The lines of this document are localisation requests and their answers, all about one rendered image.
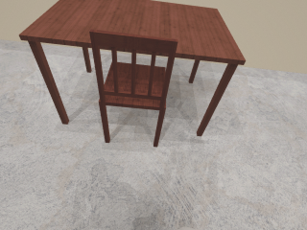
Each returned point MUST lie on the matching table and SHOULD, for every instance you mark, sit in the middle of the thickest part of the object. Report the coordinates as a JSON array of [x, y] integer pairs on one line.
[[200, 32]]

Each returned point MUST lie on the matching chair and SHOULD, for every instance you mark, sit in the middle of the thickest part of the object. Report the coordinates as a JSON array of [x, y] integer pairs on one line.
[[129, 84]]

